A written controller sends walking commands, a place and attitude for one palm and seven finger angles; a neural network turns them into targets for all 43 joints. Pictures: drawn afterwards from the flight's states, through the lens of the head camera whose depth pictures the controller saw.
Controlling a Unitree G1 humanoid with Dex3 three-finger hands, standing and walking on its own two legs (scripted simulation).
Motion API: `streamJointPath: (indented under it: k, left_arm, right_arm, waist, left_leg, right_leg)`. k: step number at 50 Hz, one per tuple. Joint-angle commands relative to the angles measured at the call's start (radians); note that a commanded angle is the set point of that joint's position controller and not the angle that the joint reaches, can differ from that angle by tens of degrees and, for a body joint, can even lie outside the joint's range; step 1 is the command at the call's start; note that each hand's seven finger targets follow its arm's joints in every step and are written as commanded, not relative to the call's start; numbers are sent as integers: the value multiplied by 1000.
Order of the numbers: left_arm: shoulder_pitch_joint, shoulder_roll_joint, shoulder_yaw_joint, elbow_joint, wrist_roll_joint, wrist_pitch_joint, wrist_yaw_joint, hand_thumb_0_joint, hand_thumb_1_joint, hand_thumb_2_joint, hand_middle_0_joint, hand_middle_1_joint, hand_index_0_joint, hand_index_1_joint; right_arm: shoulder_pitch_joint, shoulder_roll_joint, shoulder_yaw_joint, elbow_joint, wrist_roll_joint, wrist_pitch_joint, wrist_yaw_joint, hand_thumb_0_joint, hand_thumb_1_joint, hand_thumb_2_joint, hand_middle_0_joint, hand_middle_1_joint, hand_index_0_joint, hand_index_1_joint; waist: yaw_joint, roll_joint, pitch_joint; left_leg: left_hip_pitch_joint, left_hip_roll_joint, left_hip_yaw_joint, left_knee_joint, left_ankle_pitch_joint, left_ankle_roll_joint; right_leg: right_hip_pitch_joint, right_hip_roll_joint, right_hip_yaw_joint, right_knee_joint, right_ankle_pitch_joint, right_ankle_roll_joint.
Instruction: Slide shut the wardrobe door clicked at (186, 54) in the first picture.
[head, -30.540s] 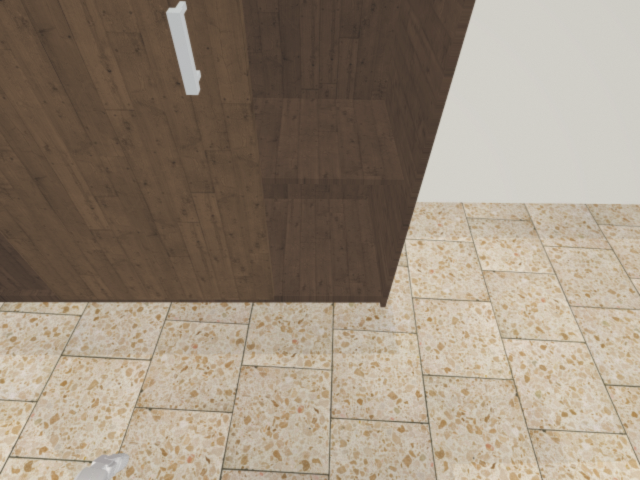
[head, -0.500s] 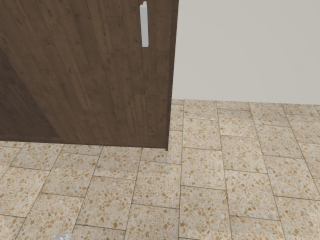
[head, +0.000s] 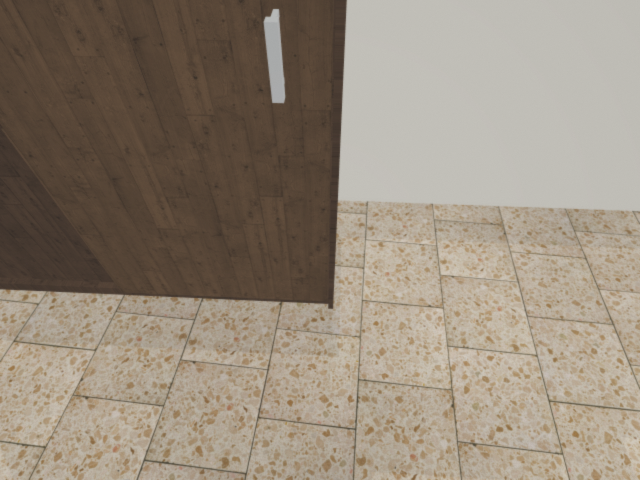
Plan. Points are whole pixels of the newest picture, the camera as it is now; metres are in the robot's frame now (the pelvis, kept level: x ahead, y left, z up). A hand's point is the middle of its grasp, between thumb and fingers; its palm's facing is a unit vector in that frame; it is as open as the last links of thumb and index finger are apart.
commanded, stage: look to check the result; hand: left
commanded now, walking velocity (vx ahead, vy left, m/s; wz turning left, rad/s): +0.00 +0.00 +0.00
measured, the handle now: (277, 57) +0.76 +0.12 +0.16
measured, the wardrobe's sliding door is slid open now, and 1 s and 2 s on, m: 0.00 0.00 0.00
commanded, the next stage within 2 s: stand and wait in 0.18 s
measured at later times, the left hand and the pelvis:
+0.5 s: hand out of the picture +0.08 +0.23 -0.16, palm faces -0.05 -0.94 -0.33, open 7.4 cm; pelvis -0.01 -0.01 +0.00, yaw -1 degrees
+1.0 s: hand out of the picture +0.06 +0.25 -0.16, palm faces -0.05 -0.94 -0.33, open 7.4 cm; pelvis -0.02 +0.00 +0.00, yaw -1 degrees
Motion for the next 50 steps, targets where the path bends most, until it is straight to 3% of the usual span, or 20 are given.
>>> streamJointPath:
  k: [1, 8, 14, 27, 31, 41, 50]
  left_arm:
    - [-35, 204, 43, -58, 0, -22, 17, 0, 900, 900, -200, -300, -200, -300]
    - [-32, 208, 47, -61, 1, -22, 18, 0, 900, 900, -200, -300, -200, -300]
    - [-40, 204, 44, -58, 1, -19, 15, 0, 900, 900, -200, -300, -200, -300]
    - [-39, 203, 43, -52, -1, -20, 12, 0, 900, 900, -200, -300, -200, -300]
    - [-38, 202, 42, -49, -1, -17, 10, 0, 900, 900, -200, -300, -200, -300]
    - [-37, 203, 40, -43, -1, -17, 10, 0, 900, 900, -200, -300, -200, -300]
    - [-38, 205, 38, -41, 2, -14, 9, 0, 900, 900, -200, -300, -200, -300]
  right_arm:
    - [-17, -197, -41, -57, 1, -21, -18, 0, -900, -900, 200, 300, 200, 300]
    - [-9, -193, -41, -59, 2, -17, -18, 0, -900, -900, 200, 300, 200, 300]
    - [-13, -191, -41, -55, -1, -17, -16, 0, -900, -900, 200, 300, 200, 300]
    - [8, -191, -40, -47, 0, -18, -17, 0, -900, -900, 200, 300, 200, 300]
    - [5, -194, -41, -45, -1, -16, -16, 0, -900, -900, 200, 300, 200, 300]
    - [8, -197, -42, -41, 0, -19, -16, 0, -900, -900, 200, 300, 200, 300]
    - [2, -197, -43, -39, 1, -18, -13, 0, -900, -900, 200, 300, 200, 300]
  waist:
    - [-6, -19, -151]
    - [-3, -35, -115]
    - [-2, -8, -80]
    - [-5, -20, -89]
    - [-4, -7, -59]
    - [-5, -12, -75]
    - [-5, -11, -48]
  left_leg:
    - [71, 114, -78, -11, 314, 25]
    - [60, 114, -71, -21, 268, 22]
    - [42, 111, -73, -40, 197, 20]
    - [41, 115, -74, -54, 156, 21]
    - [28, 113, -75, -61, 109, 20]
    - [33, 116, -82, -63, 124, 24]
    - [13, 114, -87, -74, 86, 27]
  right_leg:
    - [51, -132, 96, -17, 377, -31]
    - [46, -129, 98, -35, 362, -31]
    - [27, -129, 113, -59, 278, -32]
    - [31, -125, 121, -76, 231, -31]
    - [1, -121, 129, -91, 157, -31]
    - [4, -119, 128, -84, 165, -31]
    - [-18, -118, 128, -93, 103, -26]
